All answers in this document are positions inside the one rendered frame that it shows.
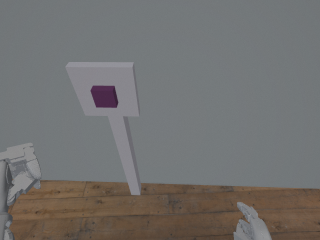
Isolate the button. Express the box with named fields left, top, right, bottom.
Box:
left=90, top=85, right=119, bottom=108

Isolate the panel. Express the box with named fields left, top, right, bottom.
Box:
left=65, top=62, right=142, bottom=196

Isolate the right robot hand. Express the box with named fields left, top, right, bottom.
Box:
left=233, top=202, right=272, bottom=240

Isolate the left robot hand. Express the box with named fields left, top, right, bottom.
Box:
left=0, top=142, right=42, bottom=213

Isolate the robot left forearm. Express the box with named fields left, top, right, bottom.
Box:
left=0, top=212, right=15, bottom=240

